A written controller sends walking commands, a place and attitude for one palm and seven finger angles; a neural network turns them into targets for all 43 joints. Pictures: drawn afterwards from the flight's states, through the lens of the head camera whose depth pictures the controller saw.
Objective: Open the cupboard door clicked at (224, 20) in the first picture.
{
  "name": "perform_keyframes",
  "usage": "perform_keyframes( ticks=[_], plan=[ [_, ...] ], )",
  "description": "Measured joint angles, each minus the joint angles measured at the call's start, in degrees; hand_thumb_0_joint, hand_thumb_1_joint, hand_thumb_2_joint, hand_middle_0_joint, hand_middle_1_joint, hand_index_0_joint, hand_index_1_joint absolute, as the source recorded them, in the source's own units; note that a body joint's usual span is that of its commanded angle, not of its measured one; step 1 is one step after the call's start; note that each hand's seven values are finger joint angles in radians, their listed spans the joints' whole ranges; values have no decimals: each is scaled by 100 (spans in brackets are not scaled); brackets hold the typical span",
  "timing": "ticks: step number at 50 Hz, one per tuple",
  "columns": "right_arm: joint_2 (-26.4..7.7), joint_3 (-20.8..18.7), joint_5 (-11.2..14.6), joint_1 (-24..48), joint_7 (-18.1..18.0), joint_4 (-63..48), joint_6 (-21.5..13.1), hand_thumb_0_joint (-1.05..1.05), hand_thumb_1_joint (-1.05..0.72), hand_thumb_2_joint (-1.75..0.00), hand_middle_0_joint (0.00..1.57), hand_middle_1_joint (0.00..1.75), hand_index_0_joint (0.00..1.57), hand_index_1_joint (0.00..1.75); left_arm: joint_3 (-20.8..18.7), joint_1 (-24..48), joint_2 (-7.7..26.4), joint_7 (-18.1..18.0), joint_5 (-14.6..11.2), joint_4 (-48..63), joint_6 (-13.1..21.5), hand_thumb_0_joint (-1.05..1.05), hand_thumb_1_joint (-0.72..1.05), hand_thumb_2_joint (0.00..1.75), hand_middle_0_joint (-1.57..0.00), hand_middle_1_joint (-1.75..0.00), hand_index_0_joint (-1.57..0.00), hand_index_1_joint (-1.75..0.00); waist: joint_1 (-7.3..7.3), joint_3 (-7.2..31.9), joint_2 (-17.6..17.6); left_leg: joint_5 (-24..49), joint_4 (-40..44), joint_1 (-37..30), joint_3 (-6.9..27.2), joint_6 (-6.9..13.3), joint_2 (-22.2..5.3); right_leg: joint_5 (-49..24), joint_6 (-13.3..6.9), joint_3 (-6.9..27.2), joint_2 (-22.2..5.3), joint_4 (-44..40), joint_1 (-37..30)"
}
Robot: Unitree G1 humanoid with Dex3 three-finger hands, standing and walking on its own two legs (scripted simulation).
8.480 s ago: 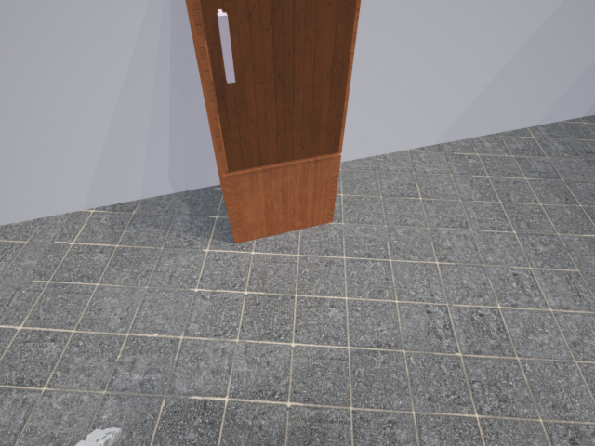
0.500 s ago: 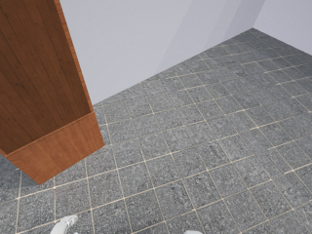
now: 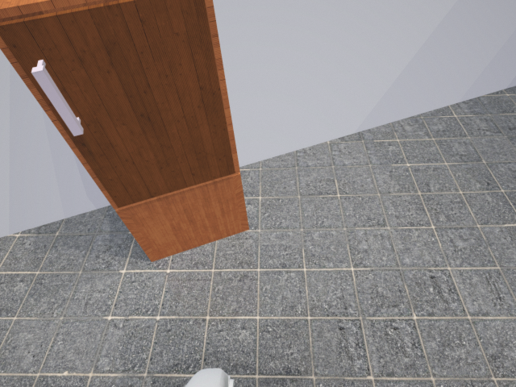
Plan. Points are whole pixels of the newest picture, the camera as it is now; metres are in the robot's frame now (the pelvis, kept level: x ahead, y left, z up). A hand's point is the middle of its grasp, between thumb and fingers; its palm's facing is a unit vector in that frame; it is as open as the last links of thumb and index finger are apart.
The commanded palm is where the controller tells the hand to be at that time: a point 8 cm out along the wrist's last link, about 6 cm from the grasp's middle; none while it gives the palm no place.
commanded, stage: turn to face it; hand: left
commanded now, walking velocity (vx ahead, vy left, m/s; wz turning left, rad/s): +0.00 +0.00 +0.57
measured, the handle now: (60, 99) +0.69 +0.48 +0.08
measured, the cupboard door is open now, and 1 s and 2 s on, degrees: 0 0 0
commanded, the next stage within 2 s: take the last steps up to it in 0.60 s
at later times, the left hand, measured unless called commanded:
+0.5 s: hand out of the picture +0.03 +0.29 -0.16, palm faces +0.26 -0.93 -0.25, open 7.4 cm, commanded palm none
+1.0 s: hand out of the picture -0.02 +0.19 -0.15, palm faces +0.39 -0.88 -0.26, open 7.3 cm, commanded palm none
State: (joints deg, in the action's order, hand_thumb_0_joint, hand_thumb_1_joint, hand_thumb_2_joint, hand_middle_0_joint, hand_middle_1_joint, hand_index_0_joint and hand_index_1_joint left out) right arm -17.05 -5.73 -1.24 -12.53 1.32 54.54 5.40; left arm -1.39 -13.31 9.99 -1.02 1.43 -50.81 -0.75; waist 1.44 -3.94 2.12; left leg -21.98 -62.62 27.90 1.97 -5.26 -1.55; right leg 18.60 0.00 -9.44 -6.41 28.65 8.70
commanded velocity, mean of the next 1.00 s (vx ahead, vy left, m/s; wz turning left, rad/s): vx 0.10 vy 0.00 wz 0.25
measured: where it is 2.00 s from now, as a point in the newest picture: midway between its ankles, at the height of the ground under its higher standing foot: outside the picture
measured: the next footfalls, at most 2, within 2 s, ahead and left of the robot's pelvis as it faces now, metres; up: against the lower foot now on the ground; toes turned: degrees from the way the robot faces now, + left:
left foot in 0.18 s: +0.03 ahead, +0.15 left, +0.00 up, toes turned +10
right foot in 0.74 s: +0.08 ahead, -0.07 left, +0.00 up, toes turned +13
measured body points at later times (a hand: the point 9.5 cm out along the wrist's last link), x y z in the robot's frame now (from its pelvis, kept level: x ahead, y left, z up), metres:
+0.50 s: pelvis +0.01 +0.07 +0.00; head +0.02 +0.09 +0.45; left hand +0.01 +0.34 -0.14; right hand +0.15 -0.15 -0.13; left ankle -0.01 +0.14 -0.74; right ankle +0.04 -0.10 -0.66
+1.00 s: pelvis +0.03 +0.01 +0.01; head +0.03 -0.03 +0.46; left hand -0.04 +0.24 -0.13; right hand +0.11 -0.22 -0.16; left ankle -0.02 +0.17 -0.65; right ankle +0.04 -0.07 -0.74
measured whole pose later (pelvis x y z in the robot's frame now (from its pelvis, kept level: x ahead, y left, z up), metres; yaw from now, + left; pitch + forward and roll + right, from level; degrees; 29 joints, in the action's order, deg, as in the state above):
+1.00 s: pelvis +0.03 +0.01 +0.01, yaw +20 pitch -2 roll +2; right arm -13.5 -4.6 -1.9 -19.0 0.8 60.9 2.4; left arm -1.4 -20.3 7.9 -1.0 1.1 -58.6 2.3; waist 0.3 0.7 3.5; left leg -12.9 -60.8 27.3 1.7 -2.0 -2.5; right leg 13.1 -2.2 -6.5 -1.5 19.7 5.1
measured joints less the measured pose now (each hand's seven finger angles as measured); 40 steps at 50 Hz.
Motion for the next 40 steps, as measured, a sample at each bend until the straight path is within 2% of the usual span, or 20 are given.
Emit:
perform_keyframes(
  ticks=[6, 8, 9, 11, 13, 15, 18, 23, 28, 33, 36, 37, 38, 40],
  plan=[
    [65, 135, 44, 505, 6, -132, -83, 0, -91, -90, 20, 30, 20, 30, -60, -249, 171, 24, 44, -99, -51, 0, 90, 89, -21, -30, -20, -30, -258, -179, -194, -191, 1677, -675, -445, 134, -5, 222, 210, -352, -268, 366, 101],
    [100, 188, 47, 620, 10, -242, -174, 0, -91, -90, 20, 30, 20, 30, -108, -345, 290, 28, 25, -148, -79, 0, 90, 89, -21, -30, -20, -30, -316, -184, -282, 241, 2525, -1039, -607, 225, 79, 392, 322, -457, -379, 680, 213],
    [127, 206, 35, 676, 11, -294, -250, 0, -91, -90, 20, 30, 20, 30, -142, -377, 366, 32, -3, -181, -108, 0, 90, 89, -21, -30, -20, -30, -336, -189, -355, 557, 2757, -1121, -635, 397, 137, 489, 357, -434, -473, 1038, 378],
    [226, 259, 55, 776, 1, -364, -366, 0, -91, -90, 20, 30, 20, 30, -195, -330, 511, 12, -32, -288, -241, 0, 90, 89, -20, -30, -20, -30, -408, -254, -501, 403, 2574, -1066, -626, 706, 234, 1171, 420, 49, -412, 2141, 849],
    [299, 321, 56, 769, -36, -413, -417, 0, -91, -90, 20, 30, 20, 30, -223, -301, 574, -20, -28, -369, -346, 1, 91, 89, -20, -30, -20, -30, -430, -211, -480, 301, 2660, -1157, -551, 832, 220, 1381, 442, 338, -221, 3012, 1239],
    [364, 360, 43, 714, -98, -434, -432, 0, -90, -90, 20, 30, 20, 30, -238, -228, 598, -5, -29, -413, -368, 1, 91, 89, -20, -30, -20, -30, -391, -160, -419, 417, 2927, -1305, -431, 839, 222, 1116, 471, 486, -113, 3516, 1525],
    [447, 416, 51, 598, -141, -397, -445, 0, -90, -90, 20, 30, 20, 30, -242, -81, 605, 41, -26, -359, -315, 1, 91, 89, -20, -30, -20, -30, -367, -111, -369, 673, 3360, -1524, -283, 881, 282, 578, 524, 658, -63, 3770, 1814],
    [598, 461, 62, 326, -149, -262, -446, 0, -90, -90, 21, 30, 21, 30, -215, 107, 553, 44, -23, -263, -258, 0, 91, 89, -20, -30, -20, -30, -309, 17, -348, 908, 3784, -1751, -132, 924, 407, 127, 612, 817, -23, 3562, 1934],
    [697, 442, 33, 1, -170, -104, -430, 0, -90, -90, 21, 30, 21, 30, -172, 279, 434, 20, -41, -253, -280, 0, 91, 89, -20, -30, -20, -30, -154, 108, -307, 972, 3870, -1790, 5, 913, 516, 258, 619, 836, 86, 2951, 1709],
    [646, 388, -5, -272, -191, 97, -373, 0, -90, -90, 21, 30, 21, 30, -102, 437, 246, 7, -72, -225, -249, 0, 91, 89, -20, -30, -20, -30, 17, 130, -174, 958, 3753, -1664, 146, 822, 565, 508, 513, 786, 288, 1904, 1244],
    [589, 348, 5, -405, -200, 222, -345, 0, -90, -90, 21, 30, 21, 30, -55, 474, 133, 0, -99, -191, -151, 0, 91, 89, -20, -30, -20, -30, 63, 155, -97, 898, 3562, -1501, 217, 716, 600, 94, 428, 741, 412, 902, 790],
    [577, 338, 22, -456, -199, 267, -346, 0, -90, -90, 21, 30, 21, 30, -37, 457, 113, -3, -99, -183, -92, 0, 91, 89, -20, -30, -20, -30, 57, 182, -103, 845, 3441, -1424, 226, 668, 634, -161, 373, 728, 420, 420, 565],
    [529, 320, 46, -480, -197, 325, -346, 0, -90, -90, 21, 30, 21, 30, -22, 457, 42, -16, -78, -223, -24, 0, 91, 89, -20, -30, -20, -30, 51, 177, 15, 748, 3245, -1336, 271, 624, 575, -185, 157, 660, 499, 245, 473],
    [469, 270, 40, -534, -196, 419, -289, 0, -90, -90, 20, 30, 20, 30, 42, 368, -72, 6, -39, -263, 49, 0, 91, 89, -20, -30, -20, -30, 59, 207, 150, -76, 2441, -1048, 275, 540, 539, -170, -127, 538, 546, 221, 410]
  ],
)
